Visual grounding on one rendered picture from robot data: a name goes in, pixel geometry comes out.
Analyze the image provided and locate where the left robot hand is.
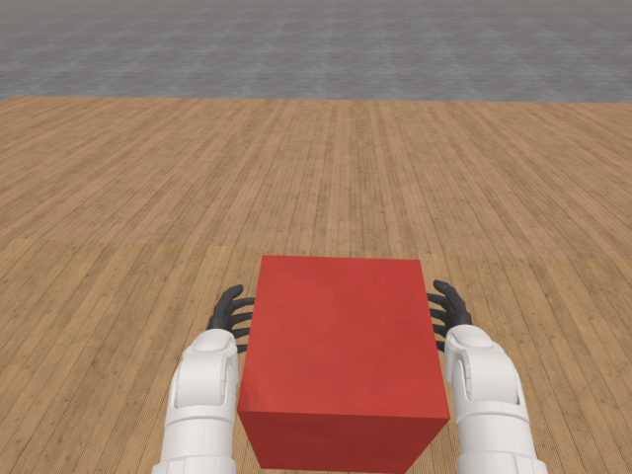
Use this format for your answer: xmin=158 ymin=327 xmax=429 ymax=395
xmin=206 ymin=284 xmax=255 ymax=354

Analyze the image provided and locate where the robot right forearm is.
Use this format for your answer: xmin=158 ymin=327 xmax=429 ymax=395
xmin=444 ymin=325 xmax=548 ymax=474

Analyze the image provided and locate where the carton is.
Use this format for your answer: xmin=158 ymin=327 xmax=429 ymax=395
xmin=237 ymin=255 xmax=450 ymax=474

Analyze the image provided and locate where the right robot hand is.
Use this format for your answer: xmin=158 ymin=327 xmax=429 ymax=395
xmin=427 ymin=279 xmax=473 ymax=353

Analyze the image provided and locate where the robot left forearm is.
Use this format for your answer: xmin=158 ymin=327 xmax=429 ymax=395
xmin=151 ymin=329 xmax=238 ymax=474

